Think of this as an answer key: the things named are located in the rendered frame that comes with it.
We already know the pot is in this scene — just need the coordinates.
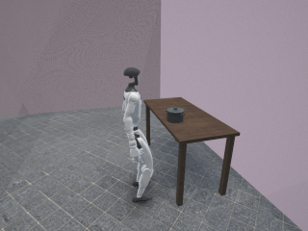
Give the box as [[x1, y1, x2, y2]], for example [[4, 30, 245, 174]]
[[166, 110, 185, 123]]

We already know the table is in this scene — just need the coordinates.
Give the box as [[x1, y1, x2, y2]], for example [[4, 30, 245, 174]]
[[143, 97, 240, 206]]

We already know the right robot hand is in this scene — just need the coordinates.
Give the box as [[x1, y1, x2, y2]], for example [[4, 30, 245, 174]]
[[130, 147, 142, 166]]

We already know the robot left shin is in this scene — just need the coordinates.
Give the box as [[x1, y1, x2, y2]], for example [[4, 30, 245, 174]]
[[137, 162, 145, 182]]

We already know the robot torso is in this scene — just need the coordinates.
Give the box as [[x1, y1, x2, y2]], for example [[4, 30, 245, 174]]
[[123, 90, 141, 138]]

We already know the robot right upper arm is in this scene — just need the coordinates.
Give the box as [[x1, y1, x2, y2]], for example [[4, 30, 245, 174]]
[[123, 92, 139, 123]]

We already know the lid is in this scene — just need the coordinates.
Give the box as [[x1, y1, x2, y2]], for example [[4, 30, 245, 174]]
[[167, 107, 185, 114]]

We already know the robot right forearm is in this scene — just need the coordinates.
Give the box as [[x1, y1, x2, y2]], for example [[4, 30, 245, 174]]
[[124, 117, 137, 148]]

